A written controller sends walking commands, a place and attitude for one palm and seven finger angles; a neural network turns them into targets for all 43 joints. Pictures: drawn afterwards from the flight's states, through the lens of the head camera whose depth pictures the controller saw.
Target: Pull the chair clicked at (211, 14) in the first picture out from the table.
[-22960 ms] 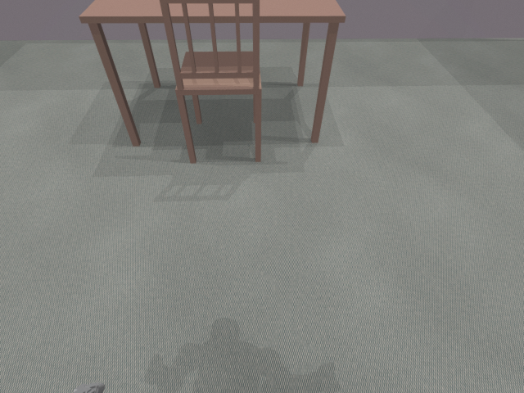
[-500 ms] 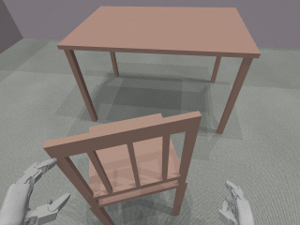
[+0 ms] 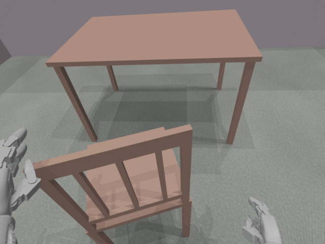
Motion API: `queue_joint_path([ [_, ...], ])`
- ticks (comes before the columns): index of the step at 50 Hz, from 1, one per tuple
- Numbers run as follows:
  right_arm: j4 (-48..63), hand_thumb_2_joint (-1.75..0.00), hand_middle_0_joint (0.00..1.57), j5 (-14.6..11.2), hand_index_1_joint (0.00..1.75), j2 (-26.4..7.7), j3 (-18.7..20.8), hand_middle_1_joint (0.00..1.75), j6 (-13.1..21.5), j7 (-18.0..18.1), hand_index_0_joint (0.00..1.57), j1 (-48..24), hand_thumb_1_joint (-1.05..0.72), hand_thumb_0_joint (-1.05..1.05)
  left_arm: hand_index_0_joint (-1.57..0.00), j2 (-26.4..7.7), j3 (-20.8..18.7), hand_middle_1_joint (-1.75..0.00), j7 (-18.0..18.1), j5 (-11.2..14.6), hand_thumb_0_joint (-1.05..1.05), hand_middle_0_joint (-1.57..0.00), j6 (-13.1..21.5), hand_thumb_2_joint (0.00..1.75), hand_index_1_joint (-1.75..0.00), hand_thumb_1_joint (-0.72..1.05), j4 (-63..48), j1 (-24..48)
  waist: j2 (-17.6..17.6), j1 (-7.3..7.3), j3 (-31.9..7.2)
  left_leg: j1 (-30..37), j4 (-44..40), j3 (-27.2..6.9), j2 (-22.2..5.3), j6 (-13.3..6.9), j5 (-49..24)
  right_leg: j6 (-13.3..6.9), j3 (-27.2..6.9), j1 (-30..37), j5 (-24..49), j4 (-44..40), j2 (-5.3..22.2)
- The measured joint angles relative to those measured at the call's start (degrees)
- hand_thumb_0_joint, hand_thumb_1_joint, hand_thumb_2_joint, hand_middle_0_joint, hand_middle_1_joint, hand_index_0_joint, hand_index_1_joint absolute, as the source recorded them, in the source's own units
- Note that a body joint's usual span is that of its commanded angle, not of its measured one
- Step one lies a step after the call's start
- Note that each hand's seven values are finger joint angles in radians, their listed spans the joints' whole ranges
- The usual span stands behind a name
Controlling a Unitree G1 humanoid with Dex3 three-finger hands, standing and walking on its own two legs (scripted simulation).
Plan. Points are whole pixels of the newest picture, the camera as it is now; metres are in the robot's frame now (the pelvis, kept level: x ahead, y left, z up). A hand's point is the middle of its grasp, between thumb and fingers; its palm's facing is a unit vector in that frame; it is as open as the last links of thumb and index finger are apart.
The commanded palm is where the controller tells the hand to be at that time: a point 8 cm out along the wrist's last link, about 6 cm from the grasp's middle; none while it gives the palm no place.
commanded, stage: draw the hand back to the body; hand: left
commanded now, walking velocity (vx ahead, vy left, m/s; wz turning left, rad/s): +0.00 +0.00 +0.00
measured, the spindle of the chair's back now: (128, 186) +0.30 +0.15 -0.07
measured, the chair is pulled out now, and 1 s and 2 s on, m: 0.58 0.58 0.58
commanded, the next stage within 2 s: step back with the hand held close in 0.04 s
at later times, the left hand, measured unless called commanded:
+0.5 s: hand (11, 193) +0.17 +0.30 +0.15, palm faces +0.32 -0.77 -0.55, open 7.4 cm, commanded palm +0.11 +0.34 +0.18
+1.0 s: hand out of the picture +0.10 +0.32 +0.16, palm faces +0.44 -0.74 -0.51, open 7.4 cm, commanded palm +0.04 +0.35 +0.18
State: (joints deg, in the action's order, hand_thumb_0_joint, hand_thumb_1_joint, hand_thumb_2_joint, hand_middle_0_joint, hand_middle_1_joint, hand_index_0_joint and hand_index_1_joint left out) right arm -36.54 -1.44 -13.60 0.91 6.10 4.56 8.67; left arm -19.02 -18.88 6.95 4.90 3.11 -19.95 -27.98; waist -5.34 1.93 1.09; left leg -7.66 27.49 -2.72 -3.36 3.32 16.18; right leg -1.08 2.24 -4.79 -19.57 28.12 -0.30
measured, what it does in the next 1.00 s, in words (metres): shifts its weight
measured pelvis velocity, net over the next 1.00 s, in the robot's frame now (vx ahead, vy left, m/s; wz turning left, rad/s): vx -0.10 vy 0.04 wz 0.01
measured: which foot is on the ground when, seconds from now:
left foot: down 0.00-1.00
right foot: down 0.00-1.00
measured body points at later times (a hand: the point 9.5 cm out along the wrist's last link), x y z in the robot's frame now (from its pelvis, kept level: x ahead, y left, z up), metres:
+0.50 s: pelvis -0.03 +0.04 +0.00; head +0.00 +0.03 +0.45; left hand +0.14 +0.33 +0.18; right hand +0.15 -0.20 -0.09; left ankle -0.01 +0.17 -0.74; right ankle -0.04 -0.10 -0.74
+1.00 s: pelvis -0.10 +0.04 -0.01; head -0.07 +0.06 +0.44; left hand +0.07 +0.36 +0.19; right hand +0.07 -0.20 -0.09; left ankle -0.01 +0.17 -0.74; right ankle -0.08 -0.10 -0.74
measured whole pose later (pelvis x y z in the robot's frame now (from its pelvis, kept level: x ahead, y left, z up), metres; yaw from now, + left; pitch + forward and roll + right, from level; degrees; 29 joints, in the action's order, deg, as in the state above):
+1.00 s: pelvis -0.10 +0.04 -0.01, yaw +1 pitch +1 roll -3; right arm -34.5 -1.0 -12.0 0.8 6.6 5.6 11.5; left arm -26.0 -27.2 10.1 2.6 8.9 -31.4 -32.6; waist -1.1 -0.5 1.3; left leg -26.8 35.6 -3.8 -1.8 0.7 10.3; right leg 0.9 0.7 -18.3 -15.4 32.8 -0.9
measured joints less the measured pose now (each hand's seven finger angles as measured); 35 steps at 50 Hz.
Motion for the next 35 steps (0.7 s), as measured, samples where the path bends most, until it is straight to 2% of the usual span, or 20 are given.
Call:
queue_joint_path([
  [5, -0.6, -0.90, 0.20, -0.1, 0.30, -0.8, 0.9, 0.30, 0.0, 0.7, 0.20, 1.7, -0.91, 0.02, -0.22, -0.6, 0.1, -0.30, 0.2, -0.3, 0.02, -0.22, 0.5, 0.90, -0.31, 0.88, -3.0, -2.0, 0.5, 0.42, 0.4, 0.4, -0.8, 0.3, -0.1, 0.1, -0.3, 0.2, -0.3, 0.6, 0.7, -1.5, -0.1],
  [10, -1.0, -0.90, 0.20, -0.2, 0.30, -0.9, 1.2, 0.30, -0.6, 0.8, 0.20, 2.1, -0.91, 0.02, -0.22, -0.9, -1.4, -0.30, 0.6, -0.5, 0.02, -0.22, 1.1, 0.90, -0.30, 0.89, -2.8, -0.7, 0.3, 0.63, 0.6, 0.0, -0.6, 0.3, 0.0, -0.4, -0.4, 0.6, -0.3, 0.8, 1.4, -2.5, 0.0],
  [12, -0.7, -0.90, 0.20, -0.1, 0.30, -1.0, 1.1, 0.30, -1.4, 0.3, 0.20, 1.6, -0.91, 0.02, -0.22, -1.8, -3.0, -0.30, 0.3, -0.7, 0.02, -0.22, 2.4, 0.90, -0.30, 0.89, -2.5, 1.0, 0.1, 0.22, 0.8, -1.9, 0.8, -0.1, -0.1, -1.0, -0.2, 0.8, 0.1, -0.1, 2.0, -2.9, -0.2],
  [15, 0.3, -0.90, 0.20, 0.1, 0.30, -0.9, 0.9, 0.30, -2.9, -0.4, 0.20, 0.1, -0.91, 0.02, -0.22, -2.7, -4.9, -0.30, 0.4, -1.0, 0.02, -0.22, 3.8, 0.90, -0.30, 0.89, -3.3, 0.9, 0.4, -0.82, 1.4, -4.0, 1.2, 0.0, 0.1, -0.7, -0.6, 1.2, 0.0, -2.1, 2.8, -2.9, 0.1],
  [19, 1.9, -0.90, 0.20, 0.3, 0.30, -0.2, 0.9, 0.30, -5.1, -0.8, 0.20, -1.2, -0.91, 0.02, -0.21, -3.1, -4.3, -0.30, 0.2, -1.5, 0.02, -0.21, 3.4, 0.90, -0.30, 0.89, -6.1, -3.8, 0.9, -1.90, 1.5, -6.2, 0.7, 1.1, 1.0, -1.6, -1.8, 2.2, -1.0, -4.9, 4.0, -2.9, 1.0],
  [22, 2.5, -0.90, 0.20, 0.4, 0.30, 0.6, 0.9, 0.30, -6.0, -0.4, 0.20, -1.5, -0.91, 0.02, -0.21, -3.9, -3.3, -0.30, 0.1, -1.6, 0.02, -0.21, 2.7, 0.90, -0.30, 0.89, -8.2, -6.8, 1.7, -1.80, 1.5, -7.5, 0.6, 1.6, 1.5, -2.1, -2.5, 2.7, -1.6, -6.5, 4.6, -2.5, 1.6],
  [29, 2.2, -0.90, 0.20, 0.7, 0.30, 2.5, -0.3, 0.30, -4.5, 0.2, 0.20, -1.1, -0.91, 0.02, -0.22, -6.2, -4.9, -0.30, 1.1, -1.2, 0.02, -0.22, 2.8, 0.90, -0.30, 0.89, -10.5, -6.4, 3.7, -0.44, 1.5, -10.5, 1.8, 1.4, 2.2, -2.5, -4.0, 3.0, -1.4, -9.9, 5.2, 0.1, 2.3],
  [35, 2.0, -0.90, 0.21, 0.6, 0.30, 2.7, -1.1, 0.30, -2.5, 0.1, 0.20, -0.5, -0.91, 0.02, -0.22, -4.3, -5.1, -0.30, 2.1, -1.4, 0.02, -0.22, 3.3, 0.90, -0.30, 0.89, -10.5, -4.8, 2.3, -0.26, 0.7, -13.8, 4.8, -0.1, 1.1, -2.0, -4.2, 2.5, -0.1, -11.7, 6.3, 0.8, 1.0],
])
